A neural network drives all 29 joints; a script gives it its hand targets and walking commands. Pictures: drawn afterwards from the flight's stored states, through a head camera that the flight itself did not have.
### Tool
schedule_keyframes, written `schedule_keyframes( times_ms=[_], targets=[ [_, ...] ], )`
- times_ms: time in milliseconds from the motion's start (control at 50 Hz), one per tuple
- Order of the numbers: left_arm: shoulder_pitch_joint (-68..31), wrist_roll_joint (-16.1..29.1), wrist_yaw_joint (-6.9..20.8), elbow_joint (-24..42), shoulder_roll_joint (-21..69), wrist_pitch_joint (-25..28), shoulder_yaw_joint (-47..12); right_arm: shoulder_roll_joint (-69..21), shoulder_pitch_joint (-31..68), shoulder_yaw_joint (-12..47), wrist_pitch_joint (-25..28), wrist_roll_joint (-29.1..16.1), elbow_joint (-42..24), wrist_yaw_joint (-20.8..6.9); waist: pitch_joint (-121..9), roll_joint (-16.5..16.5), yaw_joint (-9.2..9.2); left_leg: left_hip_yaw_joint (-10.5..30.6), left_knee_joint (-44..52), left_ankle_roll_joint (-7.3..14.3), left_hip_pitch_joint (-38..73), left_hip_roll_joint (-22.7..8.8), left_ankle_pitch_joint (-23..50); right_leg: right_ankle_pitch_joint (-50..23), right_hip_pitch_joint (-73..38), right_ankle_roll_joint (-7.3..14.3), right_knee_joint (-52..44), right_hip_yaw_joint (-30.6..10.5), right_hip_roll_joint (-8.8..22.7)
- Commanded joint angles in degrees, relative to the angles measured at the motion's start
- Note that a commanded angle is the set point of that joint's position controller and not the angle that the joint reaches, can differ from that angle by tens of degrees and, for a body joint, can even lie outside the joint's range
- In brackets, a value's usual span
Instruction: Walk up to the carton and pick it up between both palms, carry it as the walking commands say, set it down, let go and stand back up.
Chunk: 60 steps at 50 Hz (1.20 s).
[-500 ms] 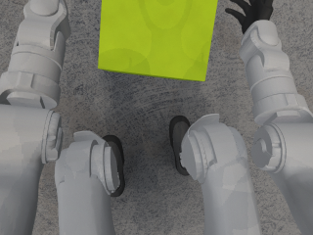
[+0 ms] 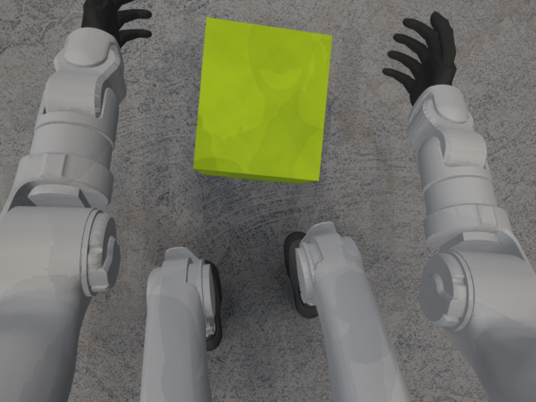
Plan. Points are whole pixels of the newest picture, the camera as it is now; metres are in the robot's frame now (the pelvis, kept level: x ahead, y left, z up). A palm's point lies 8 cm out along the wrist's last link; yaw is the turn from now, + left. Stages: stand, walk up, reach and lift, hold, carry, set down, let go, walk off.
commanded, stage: set down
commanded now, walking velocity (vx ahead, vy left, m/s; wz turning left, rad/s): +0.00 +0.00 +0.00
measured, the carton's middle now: (259, 115) +0.53 -0.06 -0.38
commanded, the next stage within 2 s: let go in 0.64 s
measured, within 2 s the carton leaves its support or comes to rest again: neither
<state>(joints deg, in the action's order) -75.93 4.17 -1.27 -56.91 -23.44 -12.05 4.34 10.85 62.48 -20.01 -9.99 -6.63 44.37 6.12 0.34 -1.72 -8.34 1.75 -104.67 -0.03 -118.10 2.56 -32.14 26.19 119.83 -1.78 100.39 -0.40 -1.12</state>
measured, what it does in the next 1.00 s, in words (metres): rises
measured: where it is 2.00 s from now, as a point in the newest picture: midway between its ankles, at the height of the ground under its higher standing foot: (257, 304)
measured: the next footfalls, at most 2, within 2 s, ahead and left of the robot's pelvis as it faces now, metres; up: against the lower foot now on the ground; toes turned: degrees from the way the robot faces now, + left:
none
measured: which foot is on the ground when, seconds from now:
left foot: down 0.00-1.00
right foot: down 0.00-1.00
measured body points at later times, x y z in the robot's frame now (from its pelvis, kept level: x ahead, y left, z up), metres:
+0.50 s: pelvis +0.02 +0.00 +0.13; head +0.32 +0.01 +0.47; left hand +0.58 +0.14 +0.04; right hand +0.49 -0.25 +0.04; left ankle +0.08 +0.11 -0.45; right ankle +0.12 -0.13 -0.45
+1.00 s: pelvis +0.06 -0.01 +0.22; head +0.32 -0.01 +0.58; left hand +0.50 +0.16 +0.09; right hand +0.42 -0.26 +0.10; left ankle +0.08 +0.11 -0.45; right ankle +0.12 -0.12 -0.45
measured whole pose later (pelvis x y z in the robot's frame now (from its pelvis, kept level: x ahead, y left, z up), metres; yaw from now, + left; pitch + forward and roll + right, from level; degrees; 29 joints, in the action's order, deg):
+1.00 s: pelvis +0.06 -0.01 +0.22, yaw +2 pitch +38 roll +1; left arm -37.7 -6.5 -3.6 -35.4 -10.5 -9.0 11.5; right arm 9.3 28.1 -16.0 -6.6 2.6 29.6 -5.0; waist -3.7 0.1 -6.3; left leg 2.7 -50.8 -1.0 -71.0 2.3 -18.0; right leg 14.1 73.7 0.0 49.6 -2.0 -1.0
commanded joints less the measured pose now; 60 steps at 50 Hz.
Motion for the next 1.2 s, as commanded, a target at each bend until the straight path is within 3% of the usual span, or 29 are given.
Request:
schedule_keyframes(
  times_ms=[0, 260, 540, 600, 740, 820, 900, 1000, 1100, 1180],
  targets=[
    [-15.73, -0.72, 0.37, 8.48, -5.28, 0.23, 1.12, 7.46, 9.47, -1.50, 0.41, 0.67, -8.23, -0.45, -64.16, -8.00, -3.06, -2.53, 13.26, -0.67, 36.22, 2.34, 14.49, -18.28, -36.70, -1.59, -10.46, 6.27, -2.16],
    [-10.19, -3.29, 2.02, 10.86, -3.52, -0.97, 3.67, 5.39, 3.67, -2.67, -0.49, 1.97, -10.84, -2.42, -63.90, -7.61, -2.60, -2.34, 26.81, -1.25, 45.73, 2.85, 19.30, -23.37, -46.39, -2.05, -23.20, 6.07, -2.28],
    [-5.96, -6.87, 3.97, 8.99, -1.30, 0.88, 6.53, 2.60, -1.69, -4.78, 1.05, 5.84, -11.45, -3.75, -59.65, -6.98, -2.61, -1.62, 44.08, -1.35, 57.69, 2.49, 23.53, -27.87, -58.00, -2.16, -39.84, 5.67, -2.02],
    [-4.25, -8.44, 4.21, 5.82, -0.20, 1.67, 7.67, 1.33, -3.04, -5.32, 1.85, 7.46, -9.04, -4.21, -53.41, -6.44, -2.49, -1.21, 47.19, -1.32, 57.21, 2.07, 22.49, -27.00, -57.81, -2.12, -42.92, 5.63, -1.75],
    [-0.80, -11.61, 2.81, 6.78, 1.36, 3.27, 10.66, 2.11, -4.62, -5.61, 3.68, 11.21, -10.04, -6.02, -53.51, -5.31, -1.55, -1.23, 49.81, -2.03, 59.85, 1.35, 25.43, -29.04, -63.27, -1.57, -45.58, 5.37, -1.70],
    [10.95, -12.08, 0.73, 13.32, 3.77, 3.35, 10.47, 3.75, -15.25, -3.22, 3.63, 11.73, -13.91, -7.92, -63.50, -4.34, -0.66, -1.71, 50.43, -2.64, 68.23, 1.44, 35.25, -37.48, -72.34, -1.10, -45.82, 4.77, -2.03],
    [24.51, -11.59, -2.07, 26.48, 7.74, 3.76, 8.35, 6.13, -27.73, 0.96, 4.31, 10.41, -20.37, -10.30, -66.32, -3.45, -0.28, -1.52, 53.60, -3.06, 77.37, 1.51, 42.57, -42.73, -80.03, -0.05, -48.63, 2.80, -2.09],
    [35.19, -9.81, -3.33, 33.66, 11.03, 5.32, 5.60, 6.46, -35.86, 5.97, 5.13, 7.13, -23.83, -12.75, -53.54, -1.58, 1.75, -2.12, 60.04, -1.74, 75.25, 1.43, 34.05, -38.75, -89.19, 1.03, -54.29, -0.35, -1.29],
    [49.90, -10.31, -2.18, 32.34, 10.84, 7.10, 5.72, 5.11, -47.95, 9.85, 6.42, 6.53, -21.90, -13.03, -39.68, 1.45, 3.90, -2.71, 65.83, -1.25, 74.47, 1.48, 26.06, -35.73, -97.54, 0.48, -59.63, -2.13, -0.58],
    [59.52, -9.45, -0.94, 30.54, 11.17, 8.95, 5.20, 4.51, -56.02, 12.26, 8.38, 6.34, -21.61, -12.04, -30.96, 3.66, 4.32, -2.37, 69.59, -0.72, 78.85, 1.12, 22.31, -33.29, -101.39, -0.09, -63.57, -2.59, -0.07]
  ],
)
